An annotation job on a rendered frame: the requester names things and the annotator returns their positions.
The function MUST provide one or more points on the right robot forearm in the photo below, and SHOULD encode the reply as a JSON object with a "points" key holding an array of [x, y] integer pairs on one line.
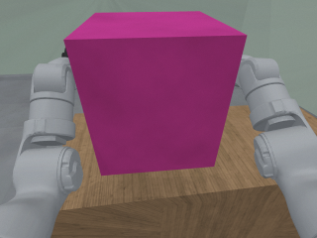
{"points": [[268, 99]]}

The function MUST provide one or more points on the right robot upper arm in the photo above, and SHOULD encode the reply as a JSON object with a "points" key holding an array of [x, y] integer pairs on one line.
{"points": [[289, 156]]}

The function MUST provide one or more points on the left robot upper arm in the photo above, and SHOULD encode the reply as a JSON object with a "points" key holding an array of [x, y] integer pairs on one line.
{"points": [[43, 179]]}

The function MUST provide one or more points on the left robot forearm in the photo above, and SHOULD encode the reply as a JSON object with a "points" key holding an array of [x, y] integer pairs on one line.
{"points": [[51, 107]]}

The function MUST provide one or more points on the left robot hand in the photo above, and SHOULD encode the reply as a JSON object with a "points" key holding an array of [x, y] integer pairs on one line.
{"points": [[64, 55]]}

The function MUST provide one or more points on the pedestal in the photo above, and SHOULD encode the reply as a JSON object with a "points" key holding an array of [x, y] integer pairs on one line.
{"points": [[229, 200]]}

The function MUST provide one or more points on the carton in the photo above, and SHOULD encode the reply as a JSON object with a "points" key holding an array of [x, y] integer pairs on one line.
{"points": [[155, 87]]}

